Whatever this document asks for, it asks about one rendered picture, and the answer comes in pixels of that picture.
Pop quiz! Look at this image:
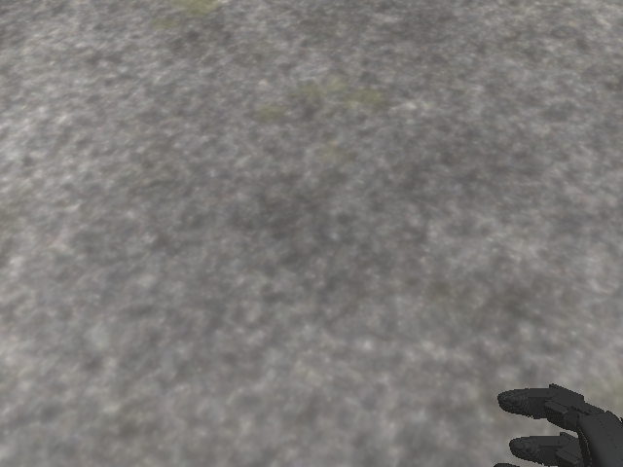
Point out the right robot hand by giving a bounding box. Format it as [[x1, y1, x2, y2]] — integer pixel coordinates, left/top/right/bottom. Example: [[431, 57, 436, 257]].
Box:
[[494, 383, 623, 467]]

